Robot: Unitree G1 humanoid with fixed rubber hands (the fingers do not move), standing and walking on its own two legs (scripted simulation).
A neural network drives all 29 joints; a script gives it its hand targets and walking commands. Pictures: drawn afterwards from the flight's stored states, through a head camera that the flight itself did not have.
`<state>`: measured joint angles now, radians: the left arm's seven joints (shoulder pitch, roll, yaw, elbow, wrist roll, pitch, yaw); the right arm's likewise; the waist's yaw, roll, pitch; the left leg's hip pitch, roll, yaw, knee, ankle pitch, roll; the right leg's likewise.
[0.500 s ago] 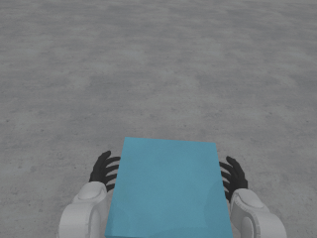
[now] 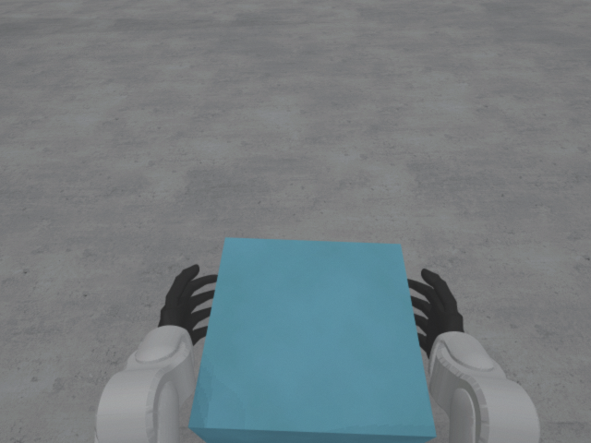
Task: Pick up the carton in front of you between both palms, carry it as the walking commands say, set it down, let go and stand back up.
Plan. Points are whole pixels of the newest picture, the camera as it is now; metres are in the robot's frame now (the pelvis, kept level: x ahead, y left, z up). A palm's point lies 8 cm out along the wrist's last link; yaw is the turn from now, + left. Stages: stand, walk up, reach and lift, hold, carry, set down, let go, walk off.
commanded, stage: carry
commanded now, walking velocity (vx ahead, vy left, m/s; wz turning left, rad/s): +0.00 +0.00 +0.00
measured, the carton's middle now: (307, 360) +0.24 +0.01 +0.01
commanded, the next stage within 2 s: hold in 1.66 s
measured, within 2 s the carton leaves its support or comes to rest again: neither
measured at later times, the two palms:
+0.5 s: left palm (211, 203) +0.46 +0.17 +0.07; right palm (403, 214) +0.44 -0.13 +0.07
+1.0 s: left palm (224, 211) +0.47 +0.15 +0.04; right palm (406, 220) +0.45 -0.14 +0.04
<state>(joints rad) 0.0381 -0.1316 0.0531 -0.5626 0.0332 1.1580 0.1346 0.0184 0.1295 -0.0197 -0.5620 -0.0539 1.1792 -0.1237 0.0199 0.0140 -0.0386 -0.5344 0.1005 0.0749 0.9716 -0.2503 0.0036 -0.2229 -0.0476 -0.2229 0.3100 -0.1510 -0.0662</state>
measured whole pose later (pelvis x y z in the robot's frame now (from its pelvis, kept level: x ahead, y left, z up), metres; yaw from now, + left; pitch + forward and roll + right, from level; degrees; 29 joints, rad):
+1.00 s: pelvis +0.21 +0.02 -0.02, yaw -3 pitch +2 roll +1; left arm -0.04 -0.13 0.06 -0.24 0.14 1.03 0.07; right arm -0.04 0.13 -0.06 -0.24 -0.14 1.04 -0.06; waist 0.00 -0.01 -0.11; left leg -0.33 0.06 0.21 0.54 -0.24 0.03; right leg -0.11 -0.05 -0.12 0.49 -0.41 0.01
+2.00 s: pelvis +0.15 +0.02 -0.01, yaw -7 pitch -7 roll +0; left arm -0.22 -0.14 0.17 0.17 0.26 0.69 0.03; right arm -0.23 0.15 -0.21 0.24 -0.23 0.64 0.00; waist 0.01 -0.04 0.09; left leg -0.16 0.02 0.04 0.36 -0.08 0.00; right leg -0.01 0.01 0.01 0.41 -0.28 -0.02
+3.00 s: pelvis +0.10 +0.03 -0.21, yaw -14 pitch +43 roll -3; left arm -0.75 -0.06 0.43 0.62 0.23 0.21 0.05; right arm -0.80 0.07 -0.42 0.70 -0.18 0.19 -0.04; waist 0.03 -0.04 -0.22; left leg -1.81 -0.03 -0.07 1.42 -0.36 -0.02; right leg -1.67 0.11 0.02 1.52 -0.59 0.01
